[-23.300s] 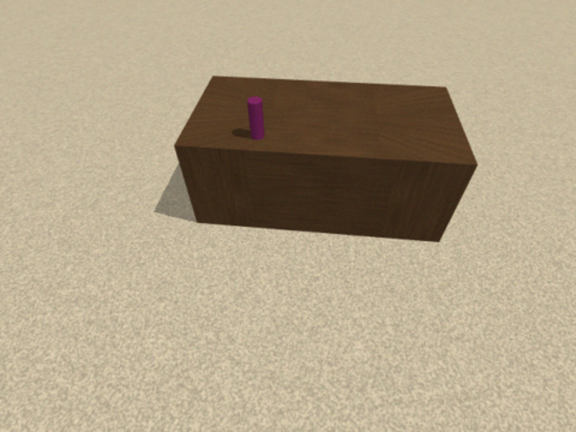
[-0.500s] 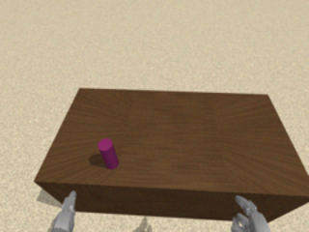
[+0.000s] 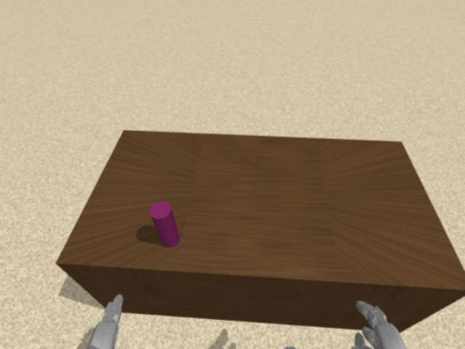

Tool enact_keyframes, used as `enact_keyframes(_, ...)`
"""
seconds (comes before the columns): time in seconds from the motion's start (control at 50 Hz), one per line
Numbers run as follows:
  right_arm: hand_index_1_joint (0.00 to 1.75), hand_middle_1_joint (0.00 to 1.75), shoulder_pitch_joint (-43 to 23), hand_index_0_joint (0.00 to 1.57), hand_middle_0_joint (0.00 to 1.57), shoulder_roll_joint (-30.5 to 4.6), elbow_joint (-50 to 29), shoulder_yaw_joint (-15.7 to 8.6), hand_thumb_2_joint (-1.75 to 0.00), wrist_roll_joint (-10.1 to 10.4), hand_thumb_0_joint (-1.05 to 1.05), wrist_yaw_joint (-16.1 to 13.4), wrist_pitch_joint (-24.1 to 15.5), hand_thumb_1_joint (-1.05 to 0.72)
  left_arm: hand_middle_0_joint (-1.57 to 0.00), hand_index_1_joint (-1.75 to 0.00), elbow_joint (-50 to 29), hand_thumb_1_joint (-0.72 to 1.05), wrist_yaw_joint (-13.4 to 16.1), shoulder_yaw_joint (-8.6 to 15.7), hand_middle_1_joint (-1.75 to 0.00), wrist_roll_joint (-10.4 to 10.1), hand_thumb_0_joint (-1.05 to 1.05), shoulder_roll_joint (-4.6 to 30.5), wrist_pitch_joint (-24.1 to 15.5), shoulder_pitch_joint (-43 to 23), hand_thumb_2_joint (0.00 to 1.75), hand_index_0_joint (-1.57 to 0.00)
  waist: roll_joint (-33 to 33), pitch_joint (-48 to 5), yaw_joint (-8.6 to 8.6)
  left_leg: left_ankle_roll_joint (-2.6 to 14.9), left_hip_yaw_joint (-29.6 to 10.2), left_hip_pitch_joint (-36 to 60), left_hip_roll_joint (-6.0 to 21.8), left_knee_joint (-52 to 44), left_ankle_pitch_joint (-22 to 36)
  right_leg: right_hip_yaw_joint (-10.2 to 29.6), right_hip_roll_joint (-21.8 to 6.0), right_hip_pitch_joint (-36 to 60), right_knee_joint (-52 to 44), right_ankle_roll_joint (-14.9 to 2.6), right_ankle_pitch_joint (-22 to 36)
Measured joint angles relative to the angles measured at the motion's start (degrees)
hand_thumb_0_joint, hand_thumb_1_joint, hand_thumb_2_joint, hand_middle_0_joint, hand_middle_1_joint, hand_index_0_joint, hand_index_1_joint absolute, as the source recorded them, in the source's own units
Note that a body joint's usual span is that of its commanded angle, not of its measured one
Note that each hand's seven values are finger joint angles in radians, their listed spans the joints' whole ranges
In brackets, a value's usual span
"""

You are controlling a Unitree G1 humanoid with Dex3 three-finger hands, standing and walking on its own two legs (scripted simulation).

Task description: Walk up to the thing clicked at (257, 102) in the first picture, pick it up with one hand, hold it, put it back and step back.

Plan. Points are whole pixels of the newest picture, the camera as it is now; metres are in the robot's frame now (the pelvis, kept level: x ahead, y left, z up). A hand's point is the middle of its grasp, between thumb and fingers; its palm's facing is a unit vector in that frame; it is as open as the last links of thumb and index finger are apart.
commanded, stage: home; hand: left
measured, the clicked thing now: (165, 225) +0.48 +0.21 -0.21
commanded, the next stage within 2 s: stand in 1.52 s
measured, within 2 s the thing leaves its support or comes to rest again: neither
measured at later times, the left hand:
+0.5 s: hand out of the picture +0.08 +0.26 -0.11, palm faces +0.00 -0.91 -0.40, open 17.4 cm
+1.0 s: hand out of the picture +0.05 +0.25 -0.11, palm faces +0.01 -0.92 -0.39, open 17.3 cm
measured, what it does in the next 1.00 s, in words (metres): stands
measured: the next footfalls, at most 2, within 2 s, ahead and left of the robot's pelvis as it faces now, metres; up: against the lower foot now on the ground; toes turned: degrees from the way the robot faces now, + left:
none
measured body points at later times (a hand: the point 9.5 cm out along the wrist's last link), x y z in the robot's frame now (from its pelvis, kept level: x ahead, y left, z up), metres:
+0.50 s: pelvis +0.02 +0.00 +0.04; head +0.01 -0.02 +0.48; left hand +0.08 +0.30 -0.08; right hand +0.09 -0.28 -0.11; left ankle -0.02 +0.13 -0.70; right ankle +0.06 -0.12 -0.70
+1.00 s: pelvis +0.02 +0.00 +0.05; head +0.02 -0.02 +0.49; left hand +0.05 +0.30 -0.08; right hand +0.08 -0.29 -0.10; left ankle -0.02 +0.13 -0.70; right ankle +0.06 -0.12 -0.70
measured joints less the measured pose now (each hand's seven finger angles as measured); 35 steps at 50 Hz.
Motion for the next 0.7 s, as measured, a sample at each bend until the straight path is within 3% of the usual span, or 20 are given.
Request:
enact_keyframes(0.04, 0.30, 0.30, -0.77, 0.20, 0.20, -1.14, 3.61, -0.16, -0.88, -1.11, 0.01, 2.00, 2.04, -0.86, -0.06, -0.06, 7.18, -0.53, -1.86, 0.21, -0.05, 0.92, -0.01, 1.66, -1.51, -2.15, 0.07, -0.06, -0.18, 0.27, 0.47, 0.23, 0.22, 1.98, -0.28, -1.33, 0.39, 0.23, -0.25, 1.70, -0.73, 0.07, 0.08)
enact_keyframes(0.1, 0.30, 0.30, -0.19, 0.20, 0.20, -2.63, 7.07, -1.21, -0.89, -0.74, 0.01, 3.85, 3.61, -0.88, -0.06, -0.06, 14.91, -0.52, -3.35, 1.20, -0.05, 0.94, -0.01, 3.55, -3.10, -3.00, 0.07, -0.06, 0.16, 0.46, 1.04, 0.34, 0.40, 4.99, -0.36, -3.37, 0.76, 0.39, -0.31, 4.46, -2.19, 0.25, 0.15)
enact_keyframes(0.24, 0.30, 0.30, 1.50, 0.20, 0.20, -5.42, 12.73, -3.09, -0.90, -0.02, 0.01, 4.81, 4.49, -0.89, -0.06, -0.06, 26.89, -0.51, -3.82, 2.47, -0.06, 0.29, -0.01, 6.05, -4.83, -2.36, 0.07, -0.06, 1.93, 1.36, 0.86, 0.60, 0.42, 10.92, -0.71, -9.51, 2.83, 0.36, -0.64, 10.14, -7.27, 0.68, 1.38)
enact_keyframes(0.48, 0.30, 0.30, 0.23, 0.20, 0.20, -5.15, 20.81, -1.96, -0.90, 1.14, 0.01, 4.75, 5.28, -0.90, -0.06, -0.06, 38.16, -0.52, -2.94, 1.73, -0.05, -1.13, 0.00, 5.67, -5.36, -6.68, 0.06, -0.06, 2.07, 3.63, 0.89, 0.51, -0.12, 18.45, -1.03, -20.13, 8.08, -0.25, -0.99, 17.48, -16.45, 0.85, 5.41)
enact_keyframes(0.7, 0.30, 0.30, -1.93, 0.20, 0.20, -5.30, 24.57, -1.56, -0.90, 1.51, 0.00, 5.17, 5.26, -0.90, -0.06, -0.06, 44.62, -0.52, -3.42, 1.16, -0.05, -1.18, 0.00, 4.93, -5.54, -10.13, 0.07, -0.06, 1.69, 3.68, 1.06, 0.28, -0.54, 21.04, -0.64, -25.28, 11.27, -0.79, -0.59, 20.55, -22.19, 0.76, 8.65)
